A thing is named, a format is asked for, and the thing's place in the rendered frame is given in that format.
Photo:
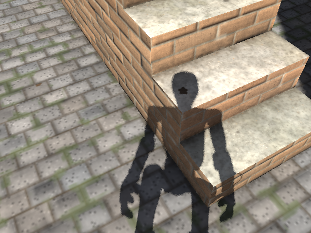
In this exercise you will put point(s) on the stairs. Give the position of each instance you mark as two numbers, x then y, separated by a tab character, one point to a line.
212	80

